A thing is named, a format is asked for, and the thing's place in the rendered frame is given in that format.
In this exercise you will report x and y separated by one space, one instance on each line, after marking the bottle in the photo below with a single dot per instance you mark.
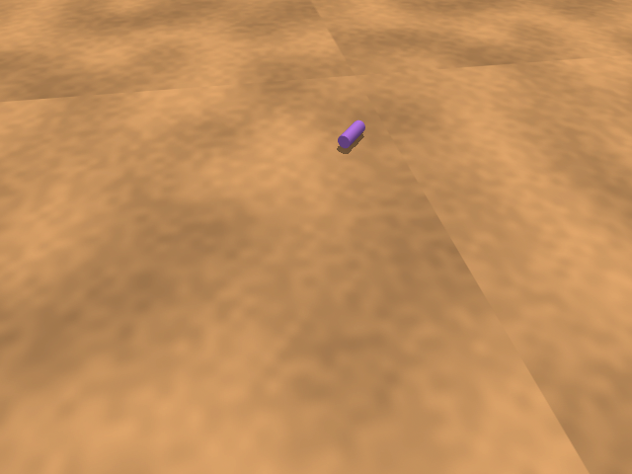
351 134

